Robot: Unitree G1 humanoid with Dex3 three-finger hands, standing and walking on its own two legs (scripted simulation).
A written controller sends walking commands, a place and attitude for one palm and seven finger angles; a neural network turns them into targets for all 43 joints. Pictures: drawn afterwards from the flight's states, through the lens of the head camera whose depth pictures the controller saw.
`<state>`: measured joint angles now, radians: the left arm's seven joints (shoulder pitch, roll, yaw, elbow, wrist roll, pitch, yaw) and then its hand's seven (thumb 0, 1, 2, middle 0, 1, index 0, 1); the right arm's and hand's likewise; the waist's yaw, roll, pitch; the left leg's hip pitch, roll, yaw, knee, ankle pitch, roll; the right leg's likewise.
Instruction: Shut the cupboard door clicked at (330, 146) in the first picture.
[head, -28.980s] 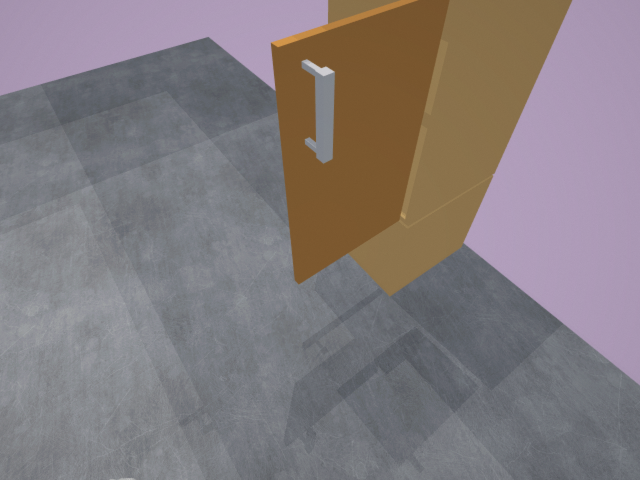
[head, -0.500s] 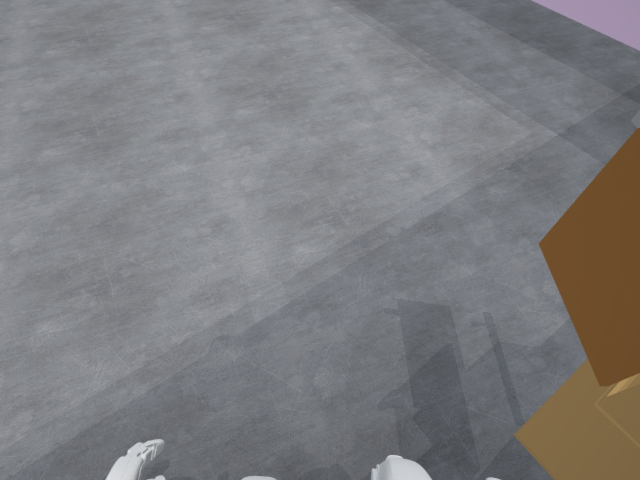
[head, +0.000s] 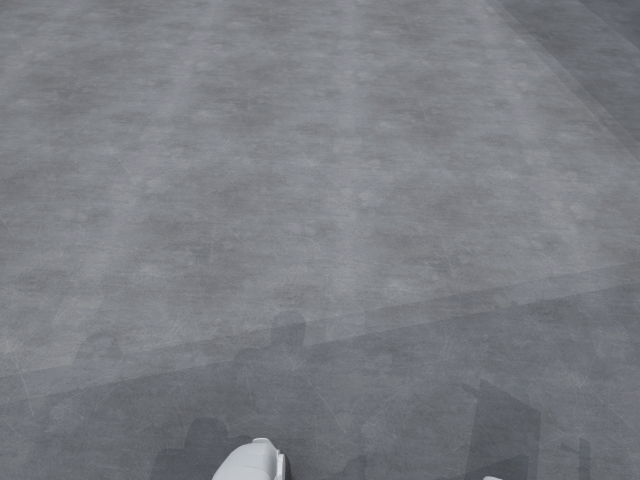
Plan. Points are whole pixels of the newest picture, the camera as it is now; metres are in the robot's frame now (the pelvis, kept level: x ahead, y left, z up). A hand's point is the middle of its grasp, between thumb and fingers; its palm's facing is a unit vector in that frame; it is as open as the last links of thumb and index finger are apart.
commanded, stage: walk to a spot facing it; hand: left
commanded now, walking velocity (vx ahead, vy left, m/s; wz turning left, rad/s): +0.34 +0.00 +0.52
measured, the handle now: out of the picture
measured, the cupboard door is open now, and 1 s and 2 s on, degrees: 56 56 56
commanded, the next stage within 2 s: turn to face it in 0.78 s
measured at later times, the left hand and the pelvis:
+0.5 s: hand (197, 340) +0.31 +0.22 -0.13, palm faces +0.09 -0.98 -0.17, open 7.4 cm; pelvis +0.19 +0.03 +0.01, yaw +8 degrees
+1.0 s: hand (200, 356) +0.29 +0.22 -0.17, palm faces +0.42 -0.88 -0.21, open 7.3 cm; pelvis +0.37 +0.05 +0.01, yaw +22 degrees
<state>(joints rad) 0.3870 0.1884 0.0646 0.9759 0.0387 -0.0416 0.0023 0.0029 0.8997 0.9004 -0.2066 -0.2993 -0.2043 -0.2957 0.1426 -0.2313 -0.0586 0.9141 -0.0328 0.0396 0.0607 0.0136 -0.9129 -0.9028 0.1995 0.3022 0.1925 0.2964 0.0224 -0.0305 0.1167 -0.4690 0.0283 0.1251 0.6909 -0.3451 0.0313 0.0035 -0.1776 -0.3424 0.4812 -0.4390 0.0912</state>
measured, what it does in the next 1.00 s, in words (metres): walks ahead, turning left: left foot, then right foot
